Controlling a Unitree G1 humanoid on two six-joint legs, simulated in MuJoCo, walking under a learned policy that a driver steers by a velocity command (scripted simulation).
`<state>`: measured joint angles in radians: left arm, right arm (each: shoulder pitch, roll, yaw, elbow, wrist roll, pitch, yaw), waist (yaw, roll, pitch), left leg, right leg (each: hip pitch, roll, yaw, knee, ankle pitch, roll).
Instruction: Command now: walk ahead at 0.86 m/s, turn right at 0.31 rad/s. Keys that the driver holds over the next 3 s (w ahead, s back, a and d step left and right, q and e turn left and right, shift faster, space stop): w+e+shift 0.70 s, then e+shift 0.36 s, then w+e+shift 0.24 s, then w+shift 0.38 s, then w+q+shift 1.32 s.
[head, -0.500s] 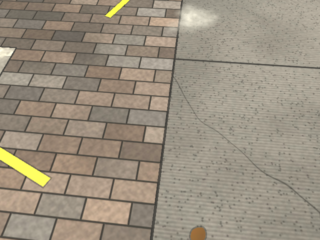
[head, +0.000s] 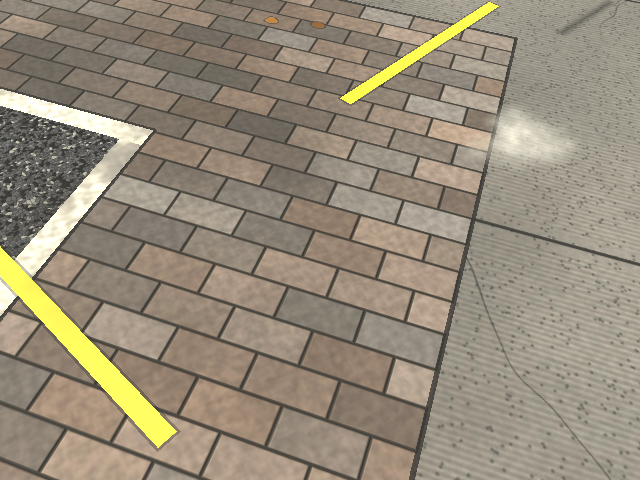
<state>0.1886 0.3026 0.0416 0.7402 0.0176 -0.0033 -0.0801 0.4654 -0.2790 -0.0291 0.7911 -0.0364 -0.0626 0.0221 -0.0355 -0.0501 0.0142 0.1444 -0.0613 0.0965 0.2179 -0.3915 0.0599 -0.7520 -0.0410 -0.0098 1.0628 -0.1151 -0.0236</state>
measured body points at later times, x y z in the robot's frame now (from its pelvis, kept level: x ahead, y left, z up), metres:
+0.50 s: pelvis +0.44 -0.04 +0.00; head +0.47 -0.05 +0.45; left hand +0.49 +0.26 -0.12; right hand +0.64 -0.31 -0.04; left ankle +0.71 +0.08 -0.67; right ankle +0.27 -0.03 -0.73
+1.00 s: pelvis +0.83 -0.20 -0.03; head +0.85 -0.24 +0.42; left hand +1.18 -0.22 -0.08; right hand +0.61 -0.42 -0.14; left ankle +0.77 +0.03 -0.68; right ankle +0.90 -0.34 -0.73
